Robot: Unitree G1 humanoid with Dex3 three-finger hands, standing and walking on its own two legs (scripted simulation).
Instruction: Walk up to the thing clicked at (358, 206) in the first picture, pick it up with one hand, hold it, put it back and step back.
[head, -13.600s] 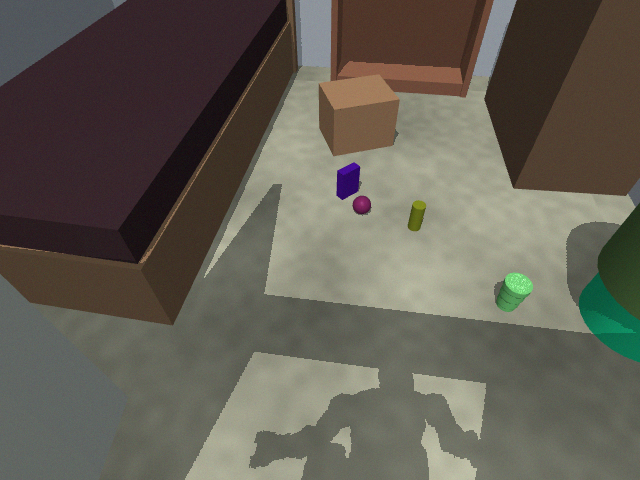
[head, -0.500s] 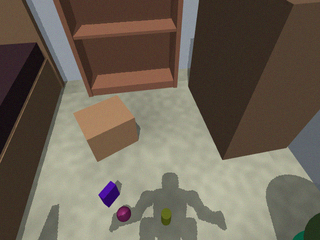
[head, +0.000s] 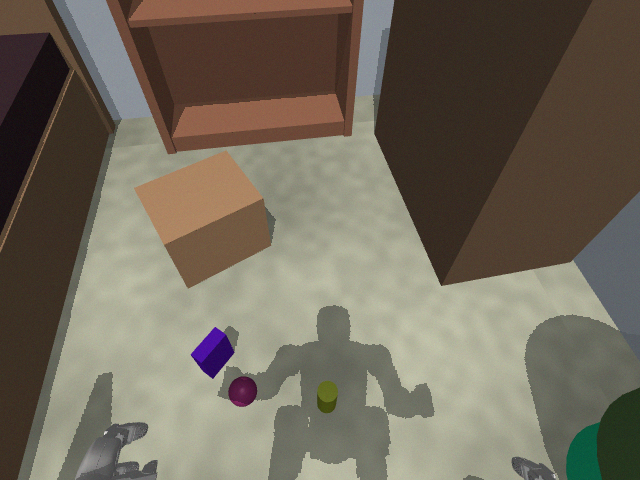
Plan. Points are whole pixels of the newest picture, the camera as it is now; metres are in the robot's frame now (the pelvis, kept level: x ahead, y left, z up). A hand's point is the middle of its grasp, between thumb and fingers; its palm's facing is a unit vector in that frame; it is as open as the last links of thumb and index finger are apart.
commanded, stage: rise first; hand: left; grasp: from above
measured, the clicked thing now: (242, 391) +0.42 +0.23 -0.72
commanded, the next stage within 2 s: none
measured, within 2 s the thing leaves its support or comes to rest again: neither
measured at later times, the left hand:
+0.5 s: hand out of the picture +0.14 +0.26 -0.21, palm faces -0.16 -0.87 -0.46, open 14.0 cm
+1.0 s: hand out of the picture +0.17 +0.29 -0.32, palm faces -0.40 -0.67 -0.63, open 14.1 cm
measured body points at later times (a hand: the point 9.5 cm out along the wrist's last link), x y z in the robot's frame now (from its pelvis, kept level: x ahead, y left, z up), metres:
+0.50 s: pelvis +0.01 +0.01 -0.07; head +0.10 +0.02 +0.37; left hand +0.15 +0.31 -0.18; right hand +0.17 -0.25 -0.16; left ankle +0.02 +0.13 -0.73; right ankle -0.01 -0.13 -0.73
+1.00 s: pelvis -0.02 +0.00 -0.18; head +0.13 +0.02 +0.24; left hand +0.19 +0.32 -0.28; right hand +0.18 -0.25 -0.27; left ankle +0.02 +0.13 -0.73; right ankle -0.01 -0.13 -0.73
